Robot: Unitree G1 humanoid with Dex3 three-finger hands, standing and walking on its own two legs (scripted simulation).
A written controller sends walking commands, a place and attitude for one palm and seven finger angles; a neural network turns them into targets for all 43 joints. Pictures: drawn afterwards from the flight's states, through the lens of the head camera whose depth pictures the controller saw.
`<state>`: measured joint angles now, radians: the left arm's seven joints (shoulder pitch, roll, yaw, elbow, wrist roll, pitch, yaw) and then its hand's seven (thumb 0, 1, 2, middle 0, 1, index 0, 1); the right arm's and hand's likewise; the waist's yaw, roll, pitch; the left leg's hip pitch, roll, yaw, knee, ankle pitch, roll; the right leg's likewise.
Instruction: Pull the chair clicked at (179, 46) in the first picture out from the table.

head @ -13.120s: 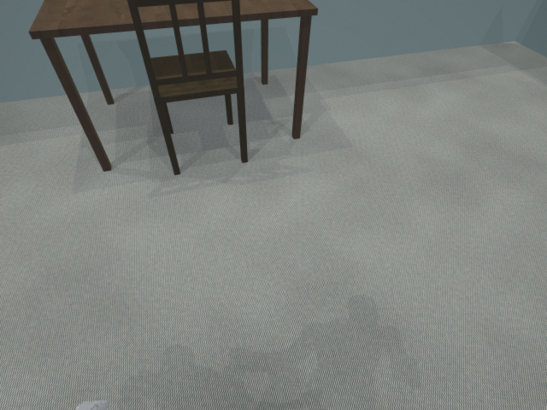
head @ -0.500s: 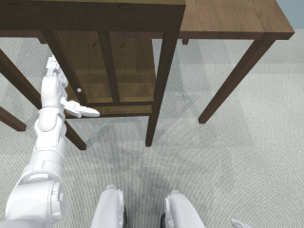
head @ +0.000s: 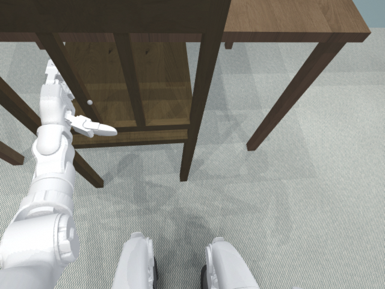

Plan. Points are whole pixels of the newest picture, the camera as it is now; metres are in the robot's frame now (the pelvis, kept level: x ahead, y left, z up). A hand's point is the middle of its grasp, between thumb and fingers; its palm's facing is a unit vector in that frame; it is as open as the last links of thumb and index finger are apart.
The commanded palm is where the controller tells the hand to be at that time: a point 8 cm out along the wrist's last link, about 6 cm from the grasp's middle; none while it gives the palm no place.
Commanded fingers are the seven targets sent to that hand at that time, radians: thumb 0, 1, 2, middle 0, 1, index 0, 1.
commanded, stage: push the fingers through the gap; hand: left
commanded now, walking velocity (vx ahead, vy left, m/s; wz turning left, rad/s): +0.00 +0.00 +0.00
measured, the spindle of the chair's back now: (78, 89) +0.50 +0.21 +0.05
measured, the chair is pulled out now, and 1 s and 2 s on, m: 0.00 0.00 0.05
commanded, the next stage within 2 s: hook a spindle and tug to test in 0.14 s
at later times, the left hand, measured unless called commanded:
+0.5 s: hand (93, 102) +0.48 +0.18 +0.04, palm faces +0.06 -1.00 -0.03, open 16.2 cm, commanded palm +0.45 +0.22 +0.04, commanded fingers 0.00 -0.50 0.30 -0.31 -0.85 -0.31 -0.85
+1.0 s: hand (92, 101) +0.48 +0.18 +0.04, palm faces +0.08 -1.00 -0.03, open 7.6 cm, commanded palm +0.45 +0.22 +0.04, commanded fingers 0.00 0.84 0.88 -0.50 -1.45 -0.50 -1.45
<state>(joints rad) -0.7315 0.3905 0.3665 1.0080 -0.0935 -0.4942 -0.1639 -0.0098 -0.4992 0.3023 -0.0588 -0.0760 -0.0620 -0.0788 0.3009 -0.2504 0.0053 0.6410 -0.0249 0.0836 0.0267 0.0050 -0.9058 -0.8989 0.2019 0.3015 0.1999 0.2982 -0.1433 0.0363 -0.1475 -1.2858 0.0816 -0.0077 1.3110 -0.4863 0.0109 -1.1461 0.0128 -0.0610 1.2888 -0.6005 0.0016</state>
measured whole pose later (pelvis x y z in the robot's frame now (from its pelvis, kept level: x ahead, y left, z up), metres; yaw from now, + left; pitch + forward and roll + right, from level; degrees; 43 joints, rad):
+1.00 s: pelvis +0.00 +0.00 +0.00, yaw +1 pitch +26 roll -4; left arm -0.74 0.37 0.33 1.02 -0.09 -0.52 -0.12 0.00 0.31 0.65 -0.48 -1.40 -0.47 -1.40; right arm 0.29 -0.25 0.00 0.65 -0.03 0.09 0.03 0.00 -0.91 -0.90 0.20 0.30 0.20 0.30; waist -0.13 0.03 -0.16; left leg -1.28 0.07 -0.02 1.31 -0.49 0.01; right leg -1.14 0.01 -0.07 1.29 -0.60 0.00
